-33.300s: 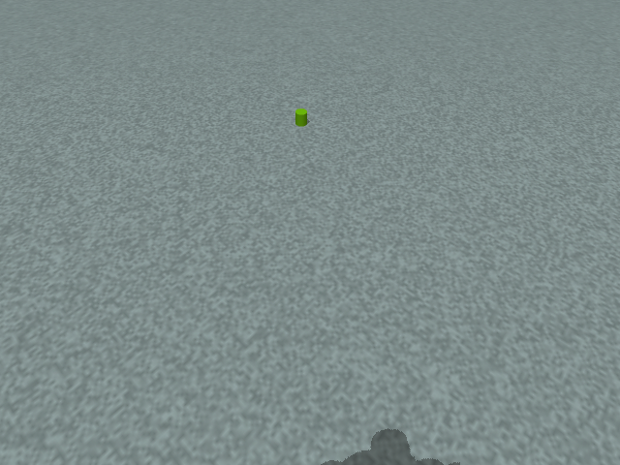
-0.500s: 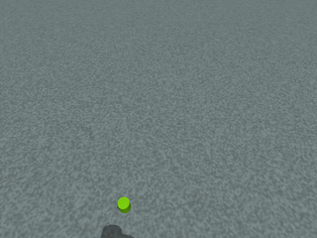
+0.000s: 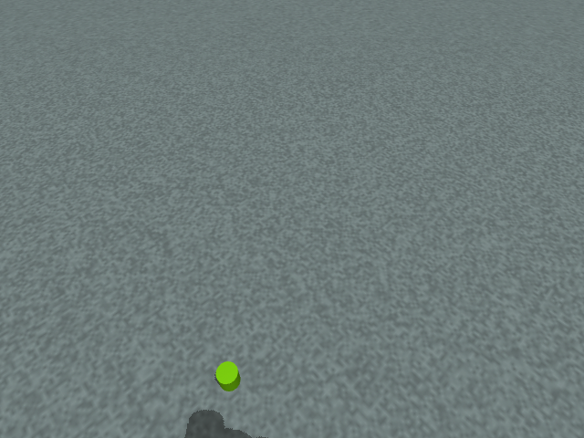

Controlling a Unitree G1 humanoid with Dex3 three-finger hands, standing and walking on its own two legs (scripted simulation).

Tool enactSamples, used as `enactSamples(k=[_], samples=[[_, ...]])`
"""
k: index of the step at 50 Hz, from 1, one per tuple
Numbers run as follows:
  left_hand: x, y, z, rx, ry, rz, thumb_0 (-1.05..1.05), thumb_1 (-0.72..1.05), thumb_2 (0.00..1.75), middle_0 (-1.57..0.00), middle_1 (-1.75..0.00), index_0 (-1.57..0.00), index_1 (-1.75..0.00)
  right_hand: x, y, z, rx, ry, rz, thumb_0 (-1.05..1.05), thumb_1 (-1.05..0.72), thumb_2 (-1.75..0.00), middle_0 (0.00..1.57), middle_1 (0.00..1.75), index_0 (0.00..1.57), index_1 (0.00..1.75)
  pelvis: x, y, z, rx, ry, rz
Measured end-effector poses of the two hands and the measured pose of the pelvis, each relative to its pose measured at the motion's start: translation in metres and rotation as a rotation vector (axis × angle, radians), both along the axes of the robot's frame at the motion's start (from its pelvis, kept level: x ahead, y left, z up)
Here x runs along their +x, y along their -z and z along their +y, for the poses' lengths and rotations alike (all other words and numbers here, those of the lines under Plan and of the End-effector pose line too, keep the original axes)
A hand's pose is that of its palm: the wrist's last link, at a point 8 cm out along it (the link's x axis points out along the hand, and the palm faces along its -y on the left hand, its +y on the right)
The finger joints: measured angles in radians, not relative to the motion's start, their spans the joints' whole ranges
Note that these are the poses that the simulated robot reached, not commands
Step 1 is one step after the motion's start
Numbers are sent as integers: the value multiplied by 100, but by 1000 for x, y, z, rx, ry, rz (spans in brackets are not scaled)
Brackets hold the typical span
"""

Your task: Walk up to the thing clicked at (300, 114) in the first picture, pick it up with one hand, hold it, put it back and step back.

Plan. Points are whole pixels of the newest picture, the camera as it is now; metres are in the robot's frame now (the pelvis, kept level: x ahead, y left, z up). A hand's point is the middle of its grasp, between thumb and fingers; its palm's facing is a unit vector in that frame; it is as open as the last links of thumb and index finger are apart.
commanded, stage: rise first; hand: left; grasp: from above
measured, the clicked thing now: (228, 376) +0.44 +0.21 -0.74
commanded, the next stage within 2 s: none
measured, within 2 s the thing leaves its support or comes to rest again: neither
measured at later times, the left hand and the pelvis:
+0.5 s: hand out of the picture +0.13 +0.26 -0.22, palm faces -0.12 -0.91 -0.41, open 13.5 cm; pelvis -0.01 +0.02 -0.07, yaw +0 degrees
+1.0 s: hand out of the picture +0.16 +0.28 -0.33, palm faces -0.38 -0.68 -0.62, open 14.1 cm; pelvis -0.04 +0.02 -0.19, yaw +0 degrees
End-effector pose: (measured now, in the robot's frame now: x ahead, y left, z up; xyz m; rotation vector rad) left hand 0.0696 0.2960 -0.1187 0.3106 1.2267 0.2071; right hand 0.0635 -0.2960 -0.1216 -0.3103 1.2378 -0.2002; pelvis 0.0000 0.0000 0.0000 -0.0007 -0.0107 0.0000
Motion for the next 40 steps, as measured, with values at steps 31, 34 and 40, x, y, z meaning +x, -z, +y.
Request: enactSamples(k=[31,34,40], samples=[[55,71,5,106,214,-96,0,-52,97,-11,-105,-10,-106,79,48,66,56,-87,-383,1,-94,-91,20,30,20,30,-12,87,21,-29,-3,308],[51,75,5,119,229,-88,0,-55,98,-11,-105,-10,-106,87,53,72,66,-103,-407,1,-94,-91,20,30,20,30,-13,95,22,-34,-6,327],[49,90,6,156,277,-76,0,-56,96,-10,-106,-10,-106,96,67,78,78,-135,-453,1,-95,-91,20,30,20,30,-17,113,21,-40,-11,372]])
